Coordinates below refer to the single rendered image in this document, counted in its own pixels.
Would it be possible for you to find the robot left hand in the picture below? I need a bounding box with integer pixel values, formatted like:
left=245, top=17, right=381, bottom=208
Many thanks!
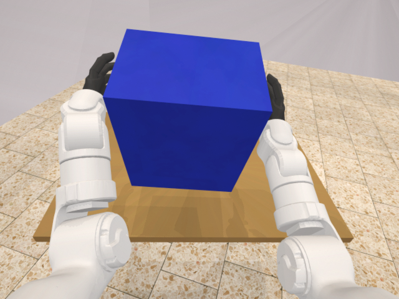
left=83, top=52, right=115, bottom=96

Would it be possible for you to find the robot right forearm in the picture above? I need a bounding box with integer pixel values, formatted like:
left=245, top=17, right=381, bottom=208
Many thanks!
left=257, top=119, right=355, bottom=279

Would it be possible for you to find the left robot upper arm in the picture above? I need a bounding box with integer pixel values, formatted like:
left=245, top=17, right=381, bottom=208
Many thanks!
left=6, top=212, right=132, bottom=299

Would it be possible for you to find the robot right hand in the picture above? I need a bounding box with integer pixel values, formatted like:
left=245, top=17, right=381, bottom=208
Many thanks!
left=267, top=74, right=285, bottom=121

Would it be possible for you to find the robot left forearm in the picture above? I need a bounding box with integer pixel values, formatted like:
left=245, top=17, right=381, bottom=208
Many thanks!
left=49, top=89, right=117, bottom=266

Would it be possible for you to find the right robot upper arm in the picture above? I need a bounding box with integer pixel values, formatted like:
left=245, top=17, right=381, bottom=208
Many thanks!
left=277, top=235, right=399, bottom=299

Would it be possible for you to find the table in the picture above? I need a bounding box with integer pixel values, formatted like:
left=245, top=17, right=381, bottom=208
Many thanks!
left=33, top=112, right=354, bottom=243

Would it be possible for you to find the carton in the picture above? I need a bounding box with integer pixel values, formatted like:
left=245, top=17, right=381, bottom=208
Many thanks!
left=103, top=29, right=272, bottom=192

